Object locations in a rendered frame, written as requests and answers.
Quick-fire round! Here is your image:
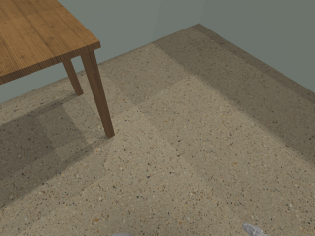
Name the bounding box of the table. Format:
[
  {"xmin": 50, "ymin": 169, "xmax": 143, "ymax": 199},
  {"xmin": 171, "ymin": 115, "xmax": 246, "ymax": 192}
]
[{"xmin": 0, "ymin": 0, "xmax": 115, "ymax": 139}]

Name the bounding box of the robot right hand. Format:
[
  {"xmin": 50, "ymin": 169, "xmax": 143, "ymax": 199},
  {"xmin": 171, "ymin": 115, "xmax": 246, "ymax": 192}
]
[{"xmin": 242, "ymin": 223, "xmax": 268, "ymax": 236}]

